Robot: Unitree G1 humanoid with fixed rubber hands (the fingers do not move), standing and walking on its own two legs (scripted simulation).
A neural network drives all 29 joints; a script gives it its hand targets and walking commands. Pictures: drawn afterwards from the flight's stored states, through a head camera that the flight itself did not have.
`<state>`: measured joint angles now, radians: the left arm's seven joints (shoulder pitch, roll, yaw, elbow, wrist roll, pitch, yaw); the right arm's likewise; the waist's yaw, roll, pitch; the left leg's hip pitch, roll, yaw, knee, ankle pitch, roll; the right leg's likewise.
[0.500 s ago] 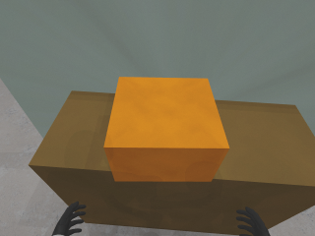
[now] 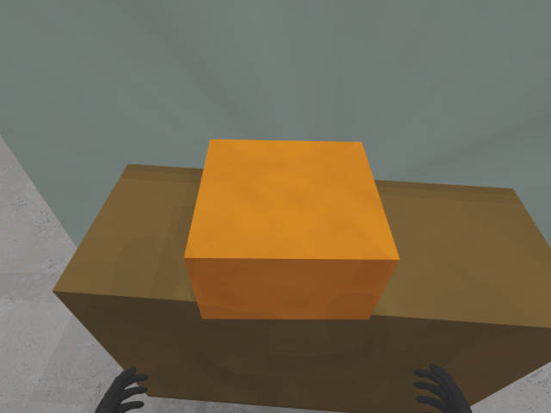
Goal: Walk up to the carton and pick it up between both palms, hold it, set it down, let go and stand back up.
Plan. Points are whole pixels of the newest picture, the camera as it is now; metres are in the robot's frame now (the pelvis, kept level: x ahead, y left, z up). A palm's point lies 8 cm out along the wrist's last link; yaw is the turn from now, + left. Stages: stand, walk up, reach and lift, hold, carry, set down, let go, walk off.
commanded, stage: stand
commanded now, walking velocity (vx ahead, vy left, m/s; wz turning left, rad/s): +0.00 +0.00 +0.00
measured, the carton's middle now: (286, 225) +0.43 +0.01 +0.01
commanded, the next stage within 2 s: none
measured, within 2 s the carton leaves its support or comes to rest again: neither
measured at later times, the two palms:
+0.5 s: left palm out of the picture +0.10 +0.26 -0.10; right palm out of the picture +0.13 -0.25 -0.08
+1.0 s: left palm out of the picture +0.08 +0.26 -0.10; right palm out of the picture +0.10 -0.26 -0.09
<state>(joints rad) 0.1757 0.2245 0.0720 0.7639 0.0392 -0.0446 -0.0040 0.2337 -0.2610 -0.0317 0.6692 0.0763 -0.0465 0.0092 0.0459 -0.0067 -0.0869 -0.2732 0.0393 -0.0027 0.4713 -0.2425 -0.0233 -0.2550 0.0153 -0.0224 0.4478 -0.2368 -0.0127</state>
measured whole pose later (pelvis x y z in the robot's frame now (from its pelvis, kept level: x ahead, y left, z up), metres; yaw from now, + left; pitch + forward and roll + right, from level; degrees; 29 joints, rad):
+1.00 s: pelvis -0.03 +0.00 +0.00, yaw +0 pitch +0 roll -1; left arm 0.18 0.22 0.07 0.86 0.04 -0.05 -0.01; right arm 0.23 -0.26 -0.03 0.76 0.08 -0.05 0.00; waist 0.05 -0.01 -0.09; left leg -0.27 0.04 0.00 0.47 -0.20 -0.02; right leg -0.25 0.01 -0.02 0.45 -0.20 -0.01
